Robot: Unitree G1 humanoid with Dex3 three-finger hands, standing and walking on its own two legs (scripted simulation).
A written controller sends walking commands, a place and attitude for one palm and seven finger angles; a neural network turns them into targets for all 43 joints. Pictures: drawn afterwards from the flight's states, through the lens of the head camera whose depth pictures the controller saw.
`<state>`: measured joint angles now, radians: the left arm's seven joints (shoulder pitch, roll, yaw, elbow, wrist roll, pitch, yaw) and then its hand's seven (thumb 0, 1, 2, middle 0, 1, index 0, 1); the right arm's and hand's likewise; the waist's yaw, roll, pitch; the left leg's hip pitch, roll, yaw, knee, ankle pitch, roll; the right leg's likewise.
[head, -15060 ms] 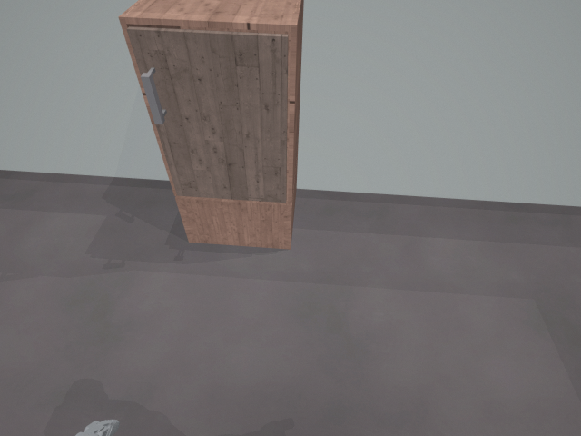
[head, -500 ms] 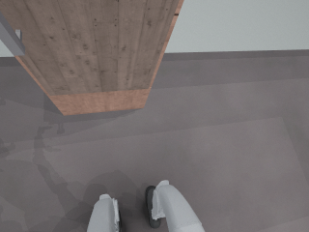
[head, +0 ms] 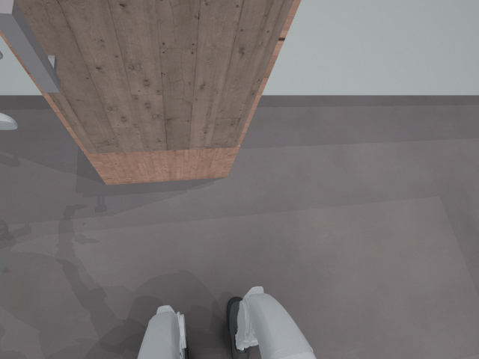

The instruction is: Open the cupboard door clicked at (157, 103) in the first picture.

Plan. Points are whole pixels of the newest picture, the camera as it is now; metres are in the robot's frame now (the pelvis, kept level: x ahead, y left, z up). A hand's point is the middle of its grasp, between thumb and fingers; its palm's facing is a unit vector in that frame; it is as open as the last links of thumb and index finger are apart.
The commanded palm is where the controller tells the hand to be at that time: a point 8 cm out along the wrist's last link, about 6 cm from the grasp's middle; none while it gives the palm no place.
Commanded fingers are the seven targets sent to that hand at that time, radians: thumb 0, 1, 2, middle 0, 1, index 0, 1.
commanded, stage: move the hooked fingers beside the handle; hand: left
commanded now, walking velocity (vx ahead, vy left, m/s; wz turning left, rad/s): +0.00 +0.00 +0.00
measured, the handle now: (32, 41) +0.58 +0.26 +0.05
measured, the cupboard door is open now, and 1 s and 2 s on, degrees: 0 0 1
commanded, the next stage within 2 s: slide the fingers in behind the handle in 0.08 s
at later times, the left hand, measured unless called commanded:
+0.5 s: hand out of the picture +0.52 +0.29 +0.06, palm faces +0.02 -1.00 -0.01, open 14.0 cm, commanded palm +0.50 +0.32 +0.06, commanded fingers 0.00 -0.50 0.30 -0.30 -1.20 -0.30 -1.20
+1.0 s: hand (24, 73) +0.52 +0.26 +0.06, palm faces +0.03 -1.00 -0.01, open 14.0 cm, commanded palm +0.50 +0.29 +0.06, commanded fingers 0.00 -0.50 0.30 -0.30 -1.20 -0.30 -1.20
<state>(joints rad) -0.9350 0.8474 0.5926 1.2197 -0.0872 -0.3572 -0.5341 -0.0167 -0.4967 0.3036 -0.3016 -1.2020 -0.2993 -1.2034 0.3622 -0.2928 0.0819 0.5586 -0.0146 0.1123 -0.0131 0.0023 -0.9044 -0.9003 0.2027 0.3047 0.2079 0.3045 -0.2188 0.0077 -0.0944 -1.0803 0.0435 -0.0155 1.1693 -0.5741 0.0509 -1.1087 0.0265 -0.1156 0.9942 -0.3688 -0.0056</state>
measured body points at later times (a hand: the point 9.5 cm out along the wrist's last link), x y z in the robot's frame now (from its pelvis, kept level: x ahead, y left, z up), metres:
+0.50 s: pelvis +0.00 +0.00 +0.00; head +0.18 +0.05 +0.41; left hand +0.51 +0.35 +0.06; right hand -0.01 -0.26 -0.09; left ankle -0.03 +0.08 -0.65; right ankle +0.05 -0.13 -0.65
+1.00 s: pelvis +0.00 +0.00 +0.00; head +0.17 +0.04 +0.42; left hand +0.51 +0.31 +0.06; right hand +0.00 -0.27 -0.09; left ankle -0.03 +0.08 -0.65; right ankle +0.05 -0.13 -0.65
